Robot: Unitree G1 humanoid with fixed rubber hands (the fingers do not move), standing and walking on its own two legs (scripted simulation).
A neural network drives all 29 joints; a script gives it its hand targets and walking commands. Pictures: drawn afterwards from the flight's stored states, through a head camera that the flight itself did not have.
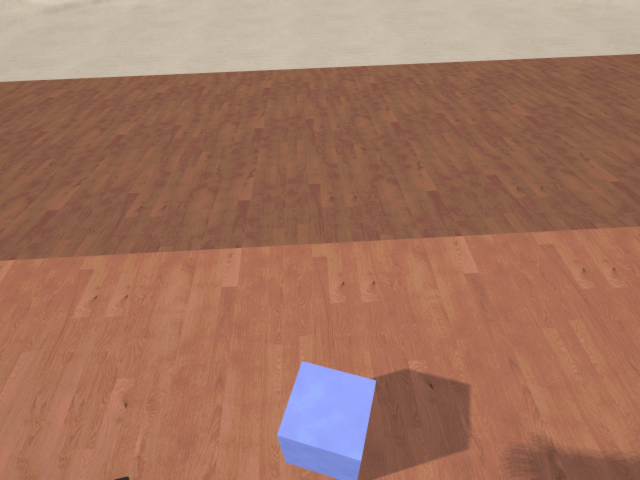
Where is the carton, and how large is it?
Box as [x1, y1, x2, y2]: [277, 361, 375, 479]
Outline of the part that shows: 302,361 277,434 285,461 339,479 356,479 363,448 375,380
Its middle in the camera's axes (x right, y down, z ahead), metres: +0.02 +0.51 +1.07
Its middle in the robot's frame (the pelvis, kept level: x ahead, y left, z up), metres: +0.42 +0.02 -0.66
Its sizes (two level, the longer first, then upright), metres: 0.210 0.200 0.250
